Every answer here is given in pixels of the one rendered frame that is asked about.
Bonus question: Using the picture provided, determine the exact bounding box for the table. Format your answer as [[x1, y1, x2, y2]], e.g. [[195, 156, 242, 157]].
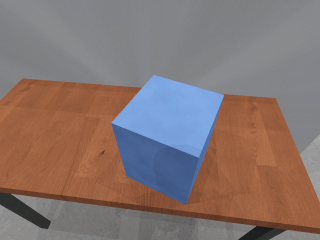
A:
[[0, 78, 320, 240]]

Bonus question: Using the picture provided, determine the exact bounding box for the carton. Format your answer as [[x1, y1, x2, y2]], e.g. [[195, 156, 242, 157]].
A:
[[111, 75, 224, 205]]

